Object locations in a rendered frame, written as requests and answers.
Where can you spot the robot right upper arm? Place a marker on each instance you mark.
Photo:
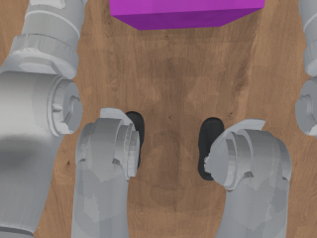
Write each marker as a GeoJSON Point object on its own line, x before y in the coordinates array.
{"type": "Point", "coordinates": [306, 107]}

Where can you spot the robot left forearm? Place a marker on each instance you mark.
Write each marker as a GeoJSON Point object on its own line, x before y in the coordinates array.
{"type": "Point", "coordinates": [49, 39]}

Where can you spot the robot right shin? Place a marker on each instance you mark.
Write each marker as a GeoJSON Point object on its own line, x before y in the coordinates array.
{"type": "Point", "coordinates": [250, 124]}

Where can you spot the robot right forearm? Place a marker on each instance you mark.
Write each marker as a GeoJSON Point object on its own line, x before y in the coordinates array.
{"type": "Point", "coordinates": [308, 12]}

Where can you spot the carton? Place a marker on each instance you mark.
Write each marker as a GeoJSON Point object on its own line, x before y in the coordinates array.
{"type": "Point", "coordinates": [181, 14]}

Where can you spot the robot left upper arm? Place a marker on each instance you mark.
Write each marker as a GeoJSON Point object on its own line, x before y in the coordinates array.
{"type": "Point", "coordinates": [36, 111]}

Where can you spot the robot right thigh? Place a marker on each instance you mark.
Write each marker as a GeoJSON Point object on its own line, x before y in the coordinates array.
{"type": "Point", "coordinates": [249, 163]}

